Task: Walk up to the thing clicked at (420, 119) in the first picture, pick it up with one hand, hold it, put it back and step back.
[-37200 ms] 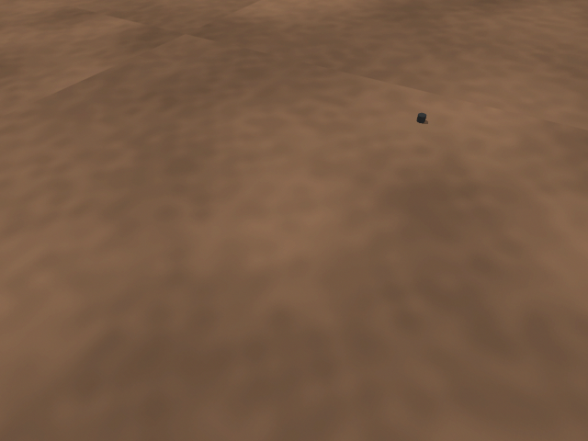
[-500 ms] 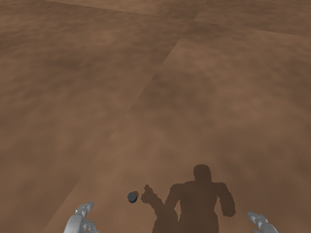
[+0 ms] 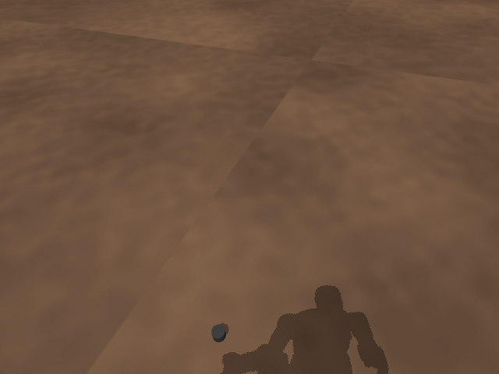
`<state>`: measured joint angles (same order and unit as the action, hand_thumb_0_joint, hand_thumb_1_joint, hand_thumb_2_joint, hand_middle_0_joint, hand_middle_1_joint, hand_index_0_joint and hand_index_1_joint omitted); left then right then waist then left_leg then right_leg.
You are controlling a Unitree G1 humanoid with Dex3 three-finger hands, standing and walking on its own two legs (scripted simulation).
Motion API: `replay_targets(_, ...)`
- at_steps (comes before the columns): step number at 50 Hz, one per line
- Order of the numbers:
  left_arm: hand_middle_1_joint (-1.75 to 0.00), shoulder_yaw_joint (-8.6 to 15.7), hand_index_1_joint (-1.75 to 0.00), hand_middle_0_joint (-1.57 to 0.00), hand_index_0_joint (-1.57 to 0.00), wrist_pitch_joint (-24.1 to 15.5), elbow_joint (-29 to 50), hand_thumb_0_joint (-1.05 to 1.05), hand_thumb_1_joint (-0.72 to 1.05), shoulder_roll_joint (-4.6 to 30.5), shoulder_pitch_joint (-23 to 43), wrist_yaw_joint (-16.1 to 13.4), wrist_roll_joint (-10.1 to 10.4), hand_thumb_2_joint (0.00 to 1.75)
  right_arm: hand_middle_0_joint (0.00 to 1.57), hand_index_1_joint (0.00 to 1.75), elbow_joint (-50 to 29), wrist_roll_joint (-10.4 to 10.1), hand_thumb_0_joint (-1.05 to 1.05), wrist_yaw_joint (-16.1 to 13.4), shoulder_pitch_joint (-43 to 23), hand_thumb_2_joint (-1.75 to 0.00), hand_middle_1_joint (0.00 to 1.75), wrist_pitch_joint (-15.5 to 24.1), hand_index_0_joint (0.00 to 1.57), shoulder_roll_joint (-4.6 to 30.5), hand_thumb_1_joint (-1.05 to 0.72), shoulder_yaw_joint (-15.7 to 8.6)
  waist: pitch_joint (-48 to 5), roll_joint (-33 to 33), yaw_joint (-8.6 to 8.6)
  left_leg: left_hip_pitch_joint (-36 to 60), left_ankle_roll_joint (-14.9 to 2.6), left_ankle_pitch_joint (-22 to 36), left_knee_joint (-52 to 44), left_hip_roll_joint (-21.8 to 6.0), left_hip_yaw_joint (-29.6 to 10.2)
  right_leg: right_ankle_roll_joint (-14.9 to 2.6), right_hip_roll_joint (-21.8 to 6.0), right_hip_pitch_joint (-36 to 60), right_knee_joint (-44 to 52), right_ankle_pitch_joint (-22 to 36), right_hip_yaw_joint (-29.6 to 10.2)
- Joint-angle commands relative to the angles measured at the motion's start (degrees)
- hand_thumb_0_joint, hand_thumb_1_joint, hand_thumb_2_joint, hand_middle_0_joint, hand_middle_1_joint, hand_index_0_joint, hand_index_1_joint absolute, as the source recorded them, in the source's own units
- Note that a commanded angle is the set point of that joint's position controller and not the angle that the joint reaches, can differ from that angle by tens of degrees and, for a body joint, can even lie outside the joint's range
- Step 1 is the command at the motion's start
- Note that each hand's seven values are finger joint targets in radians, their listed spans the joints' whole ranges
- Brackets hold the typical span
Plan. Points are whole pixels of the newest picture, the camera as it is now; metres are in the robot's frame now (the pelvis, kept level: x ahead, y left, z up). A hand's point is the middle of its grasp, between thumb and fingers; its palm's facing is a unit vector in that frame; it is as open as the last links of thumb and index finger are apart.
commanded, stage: stand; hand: left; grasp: from above
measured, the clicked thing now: (218, 333) +0.47 +0.20 -0.76
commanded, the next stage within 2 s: step back in 1.88 s
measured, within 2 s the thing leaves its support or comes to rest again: neither
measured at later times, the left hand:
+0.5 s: hand out of the picture +0.04 +0.23 -0.16, palm faces +0.02 -0.94 -0.33, open 7.4 cm
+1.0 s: hand out of the picture +0.07 +0.22 -0.15, palm faces +0.00 -0.94 -0.33, open 7.4 cm
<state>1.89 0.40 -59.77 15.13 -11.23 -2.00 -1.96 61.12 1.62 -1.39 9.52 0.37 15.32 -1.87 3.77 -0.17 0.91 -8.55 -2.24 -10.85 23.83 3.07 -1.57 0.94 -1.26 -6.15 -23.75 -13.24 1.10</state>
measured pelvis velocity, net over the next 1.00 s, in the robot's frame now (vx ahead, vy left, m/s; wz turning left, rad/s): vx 0.01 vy -0.02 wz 0.01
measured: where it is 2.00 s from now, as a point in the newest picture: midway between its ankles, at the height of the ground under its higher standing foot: outside the picture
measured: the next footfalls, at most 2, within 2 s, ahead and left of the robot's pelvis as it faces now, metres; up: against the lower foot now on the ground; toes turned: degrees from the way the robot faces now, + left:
none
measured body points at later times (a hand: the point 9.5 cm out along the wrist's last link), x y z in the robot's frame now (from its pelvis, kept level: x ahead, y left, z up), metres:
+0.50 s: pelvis -0.01 -0.01 +0.00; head -0.01 -0.01 +0.45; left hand +0.04 +0.28 -0.14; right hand +0.05 -0.29 -0.14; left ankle +0.03 +0.09 -0.74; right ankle +0.00 -0.13 -0.74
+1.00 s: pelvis +0.01 -0.02 +0.01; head +0.01 -0.02 +0.46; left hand +0.07 +0.27 -0.13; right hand +0.07 -0.30 -0.13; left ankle +0.03 +0.09 -0.74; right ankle +0.00 -0.13 -0.74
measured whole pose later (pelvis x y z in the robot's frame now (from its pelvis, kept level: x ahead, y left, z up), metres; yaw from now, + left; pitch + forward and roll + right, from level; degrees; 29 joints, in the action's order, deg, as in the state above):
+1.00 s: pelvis +0.01 -0.02 +0.01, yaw +0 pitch -3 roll +0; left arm 1.1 -0.8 -65.9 17.3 -6.9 -0.9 -1.2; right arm 66.0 0.8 -0.8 6.6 0.5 18.1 -0.8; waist 3.3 0.5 0.0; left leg -6.4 -0.9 -7.9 17.5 1.9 -2.5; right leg -0.3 -0.1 -4.1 -17.7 -10.5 1.8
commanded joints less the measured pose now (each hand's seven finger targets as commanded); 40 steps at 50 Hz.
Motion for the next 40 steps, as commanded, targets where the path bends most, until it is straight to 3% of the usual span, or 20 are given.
replay_targets(1, -0.30, 2.4, -0.30, -0.20, -0.20, -1.2, 1.9, 0.00, 0.90, 11.0, 3.0, -0.6, 0.3, 0.90, 0.20, 0.30, -2.3, 0.1, 0.00, -0.7, -2.7, -0.90, 0.30, 1.2, 0.20, 10.9, -0.90, -2.3, -0.5, 2.0, 0.00, -0.5, 0.31, -0.8, -8.7, -7.8, -9.2, -1.43, -4.1, -1.0, 5.4, 1.6, -4.9)
replay_targets(6, -0.30, 2.0, -0.30, -0.20, -0.20, -1.2, -0.3, 0.00, 0.90, 10.7, 2.7, -0.4, 0.1, 0.90, 0.20, 0.30, -1.4, 0.0, 0.00, -0.5, -3.4, -0.90, 0.30, 1.0, 0.20, 11.5, -0.90, -2.3, 0.3, 1.9, 0.20, -1.7, 0.33, -4.5, -10.3, -8.0, -9.7, -1.37, -4.2, -0.8, 6.5, -0.5, -4.7)
replay_targets(9, -0.30, 1.9, -0.30, -0.20, -0.20, -1.5, -1.1, 0.00, 0.90, 11.2, 3.2, -0.3, 0.1, 0.90, 0.20, 0.30, -0.9, -0.1, 0.00, -0.4, -3.6, -0.90, 0.30, 1.0, 0.20, 11.6, -0.90, -2.3, -1.1, 0.6, -0.04, 0.3, 0.21, -1.1, -9.4, -7.9, -9.0, -1.57, -4.9, -0.7, 7.7, 0.3, -5.3)
replay_targets(10, -0.30, 1.9, -0.30, -0.20, -0.20, -1.5, -1.3, 0.00, 0.90, 11.4, 3.6, -0.3, 0.2, 0.90, 0.20, 0.30, -0.4, -0.1, 0.00, -0.4, -2.9, -0.90, 0.30, 0.9, 0.20, 11.6, -0.90, -2.2, -0.1, 1.2, -0.22, -1.0, 0.36, -3.1, -10.1, -8.0, -9.3, -1.36, -4.6, -0.8, 7.6, -0.7, -5.1)
replay_targets(14, -0.30, 1.7, -0.30, -0.20, -0.20, -1.9, -1.8, 0.00, 0.90, 12.0, 3.8, -0.3, 0.3, 0.90, 0.20, 0.30, -0.1, -0.2, 0.00, -0.1, -4.0, -0.90, 0.30, 1.1, 0.20, 11.3, -0.90, -2.0, -1.8, -0.2, -0.07, 1.8, 0.22, 1.8, -8.5, -7.9, -8.5, -1.57, -5.5, -0.8, 8.9, 0.7, -5.6)
replay_targets(17, -0.30, 1.7, -0.30, -0.20, -0.20, -1.7, -2.1, 0.00, 0.90, 12.5, 4.5, -0.1, 0.5, 0.90, 0.20, 0.30, 0.4, -0.1, 0.00, -0.2, -3.6, -0.90, 0.30, 0.9, 0.20, 12.2, -0.90, -2.0, -1.2, 1.3, -0.46, 0.4, 0.34, -2.5, -9.7, -8.0, -8.8, -1.56, -5.0, -1.3, 8.7, -1.5, -5.4)
replay_targets(21, -0.30, 1.5, -0.30, -0.20, -0.20, -1.8, -2.6, 0.00, 0.90, 12.7, 4.0, 0.0, 0.5, 0.90, 0.20, 0.30, 0.8, -0.3, 0.00, 0.0, -3.6, -0.90, 0.30, 1.0, 0.20, 12.0, -0.90, -1.7, -1.2, 0.6, -0.35, 0.8, 0.17, -0.4, -9.5, -8.2, -8.7, -1.78, -5.4, -1.0, 9.2, -0.9, -5.7)
replay_targets(23, -0.30, 1.5, -0.30, -0.20, -0.20, -1.8, -3.0, 0.00, 0.90, 12.8, 4.1, 0.0, 0.6, 0.90, 0.20, 0.30, 1.1, -0.3, 0.00, 0.0, -3.3, -0.90, 0.30, 0.9, 0.20, 12.2, -0.90, -1.6, -0.3, 0.8, -0.30, -1.2, 0.19, -2.3, -10.1, -8.1, -9.0, -1.73, -5.2, -0.3, 9.0, -1.5, -5.5)
replay_targets(27, -0.30, 1.5, -0.30, -0.20, -0.20, -2.0, -3.0, 0.00, 0.90, 13.1, 4.4, 0.1, 0.6, 0.90, 0.20, 0.30, 0.8, -0.5, 0.00, 0.1, -4.1, -0.90, 0.30, 1.0, 0.20, 12.8, -0.90, -1.5, -1.8, 0.5, -0.50, 1.6, 0.04, 1.3, -8.9, -8.2, -8.4, -1.81, -5.6, -1.0, 9.5, 0.2, -6.0)
replay_targets(30, -0.30, 1.6, -0.30, -0.20, -0.20, -1.9, -3.0, 0.00, 0.90, 13.6, 4.8, 0.2, 0.7, 0.90, 0.20, 0.30, 1.3, -0.3, 0.00, 0.1, -3.6, -0.90, 0.30, 1.0, 0.20, 13.0, -0.90, -1.4, -1.2, 1.5, -0.55, -0.8, 0.09, -2.0, -10.3, -8.5, -9.0, -1.97, -5.4, -0.2, 8.7, -1.2, -5.7)
replay_targets(35, -0.30, 1.4, -0.30, -0.20, -0.20, -2.1, -2.9, 0.00, 0.90, 13.6, 5.1, 0.3, 0.8, 0.90, 0.20, 0.30, 1.3, -0.6, 0.00, 0.1, -4.0, -0.90, 0.30, 1.2, 0.20, 12.9, -0.90, -1.1, -3.6, 0.7, -0.60, 2.0, 0.09, 5.1, -8.9, -8.5, -8.1, -2.10, -6.0, 0.5, 9.1, 3.4, -6.0)
replay_targets(40, -0.30, 1.3, -0.30, -0.20, -0.20, -2.1, -3.0, 0.00, 0.90, 13.4, 5.3, 0.3, 1.0, 0.90, 0.20, 0.30, 1.7, -0.6, 0.00, 0.0, -4.0, -0.90, 0.30, 1.4, 0.20, 13.3, -0.90, -1.0, -2.7, 0.0, -0.61, 1.2, 0.26, 6.9, -9.1, -8.7, -7.8, -1.96, -5.9, 1.0, 9.4, 4.3, -5.7)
